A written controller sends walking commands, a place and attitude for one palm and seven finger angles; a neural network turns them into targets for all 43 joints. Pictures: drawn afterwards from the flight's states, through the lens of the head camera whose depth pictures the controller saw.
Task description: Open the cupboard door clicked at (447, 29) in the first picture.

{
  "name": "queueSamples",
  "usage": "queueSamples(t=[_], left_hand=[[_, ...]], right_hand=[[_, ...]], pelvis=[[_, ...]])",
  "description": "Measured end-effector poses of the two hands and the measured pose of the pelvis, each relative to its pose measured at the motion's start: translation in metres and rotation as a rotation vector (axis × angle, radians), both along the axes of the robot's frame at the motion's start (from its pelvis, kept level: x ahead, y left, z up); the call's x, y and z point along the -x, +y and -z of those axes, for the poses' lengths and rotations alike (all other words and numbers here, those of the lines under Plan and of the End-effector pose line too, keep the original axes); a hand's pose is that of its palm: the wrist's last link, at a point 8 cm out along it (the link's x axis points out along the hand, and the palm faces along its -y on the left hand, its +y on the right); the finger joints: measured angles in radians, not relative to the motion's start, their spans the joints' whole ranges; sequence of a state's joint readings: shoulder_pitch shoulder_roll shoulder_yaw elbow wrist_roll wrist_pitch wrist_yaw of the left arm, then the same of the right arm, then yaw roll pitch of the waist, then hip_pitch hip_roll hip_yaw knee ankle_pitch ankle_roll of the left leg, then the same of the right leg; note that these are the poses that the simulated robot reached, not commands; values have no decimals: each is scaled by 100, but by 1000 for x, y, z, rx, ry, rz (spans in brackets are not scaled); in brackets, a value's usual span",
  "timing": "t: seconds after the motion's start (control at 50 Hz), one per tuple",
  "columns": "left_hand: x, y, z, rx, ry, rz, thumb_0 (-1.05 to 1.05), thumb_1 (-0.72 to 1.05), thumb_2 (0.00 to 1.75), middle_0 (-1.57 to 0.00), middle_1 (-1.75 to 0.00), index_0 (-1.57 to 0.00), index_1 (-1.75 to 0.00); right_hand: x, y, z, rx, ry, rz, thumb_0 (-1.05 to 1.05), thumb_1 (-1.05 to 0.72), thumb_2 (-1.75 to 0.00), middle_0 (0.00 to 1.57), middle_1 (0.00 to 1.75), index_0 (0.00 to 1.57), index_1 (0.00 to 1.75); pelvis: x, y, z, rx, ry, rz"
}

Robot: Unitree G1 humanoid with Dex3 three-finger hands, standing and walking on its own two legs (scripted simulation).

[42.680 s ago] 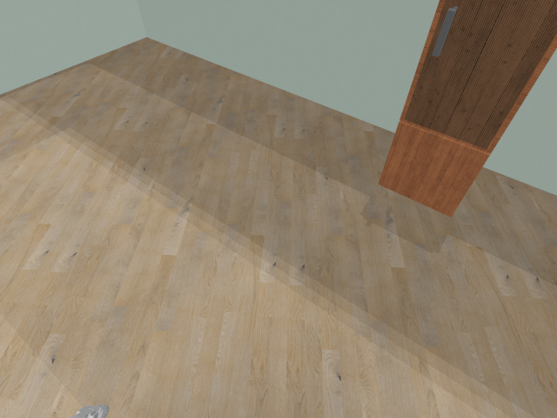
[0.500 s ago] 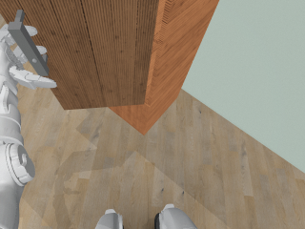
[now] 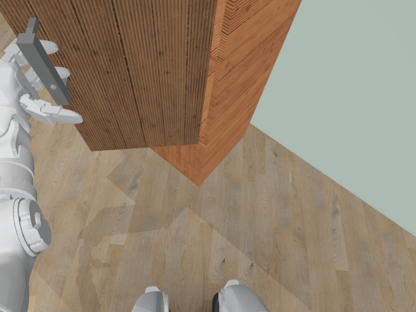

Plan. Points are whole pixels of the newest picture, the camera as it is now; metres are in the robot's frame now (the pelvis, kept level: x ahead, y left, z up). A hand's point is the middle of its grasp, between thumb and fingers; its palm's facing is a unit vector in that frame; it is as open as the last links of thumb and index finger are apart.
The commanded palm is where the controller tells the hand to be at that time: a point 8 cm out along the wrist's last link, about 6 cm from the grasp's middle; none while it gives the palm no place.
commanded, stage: close the thumb around the handle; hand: left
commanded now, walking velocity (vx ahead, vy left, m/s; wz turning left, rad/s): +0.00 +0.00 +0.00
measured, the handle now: (49, 65) +0.56 +0.26 +0.09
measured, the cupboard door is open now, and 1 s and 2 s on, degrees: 46 46 98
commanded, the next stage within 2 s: pull the door open along its arc in 0.76 s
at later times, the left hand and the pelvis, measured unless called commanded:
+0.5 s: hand (49, 85) +0.51 +0.25 +0.09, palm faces +0.05 -1.00 -0.01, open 8.7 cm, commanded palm +0.49 +0.28 +0.09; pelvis +0.00 +0.00 +0.00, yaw +0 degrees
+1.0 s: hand (60, 85) +0.51 +0.23 +0.09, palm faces +0.06 -1.00 +0.00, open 5.7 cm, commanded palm +0.47 +0.27 +0.09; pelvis +0.00 +0.00 +0.00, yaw -1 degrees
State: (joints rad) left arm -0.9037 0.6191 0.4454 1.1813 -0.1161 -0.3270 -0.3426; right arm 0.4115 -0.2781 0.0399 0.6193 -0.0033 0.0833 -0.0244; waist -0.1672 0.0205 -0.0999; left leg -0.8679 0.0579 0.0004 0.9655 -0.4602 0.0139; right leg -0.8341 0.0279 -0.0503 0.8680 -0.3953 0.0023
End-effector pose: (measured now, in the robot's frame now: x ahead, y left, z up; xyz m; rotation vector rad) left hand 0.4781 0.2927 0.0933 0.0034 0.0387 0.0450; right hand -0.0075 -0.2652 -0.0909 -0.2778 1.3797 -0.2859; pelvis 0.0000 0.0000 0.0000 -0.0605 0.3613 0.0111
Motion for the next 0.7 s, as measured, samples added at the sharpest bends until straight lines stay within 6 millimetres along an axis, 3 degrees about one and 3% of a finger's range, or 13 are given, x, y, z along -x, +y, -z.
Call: queueSamples(t=[0.14,0.24,0.44,0.6,0.7], left_hand=[[-1,-1,1,-6,-3,-22,-1,-49,31,-30,-120,-30,-120],[-2,4,1,-7,5,-22,-1,-37,36,-31,-121,-31,-121],[-4,12,3,-5,10,-9,-1,10,56,-34,-126,-34,-126],[-10,5,6,7,8,-4,0,53,74,-37,-131,-37,-131],[-12,-3,6,1,4,17,0,69,82,-38,-133,-39,-133]], right_hand=[[-4,2,1,-4,-26,-1,0,-90,-90,20,30,20,30],[-1,3,2,-6,-22,2,0,-90,-90,20,30,21,30],[9,5,1,3,21,2,0,-90,-90,20,30,21,30],[12,7,-1,5,32,12,0,-90,-90,20,30,21,30],[10,9,-1,1,17,22,0,-90,-90,20,30,21,30]], pelvis=[[2,0,1,-2,-3,4],[3,-1,1,0,-1,5],[3,2,3,4,12,-1],[0,4,2,6,18,3],[-1,5,2,6,16,10]])
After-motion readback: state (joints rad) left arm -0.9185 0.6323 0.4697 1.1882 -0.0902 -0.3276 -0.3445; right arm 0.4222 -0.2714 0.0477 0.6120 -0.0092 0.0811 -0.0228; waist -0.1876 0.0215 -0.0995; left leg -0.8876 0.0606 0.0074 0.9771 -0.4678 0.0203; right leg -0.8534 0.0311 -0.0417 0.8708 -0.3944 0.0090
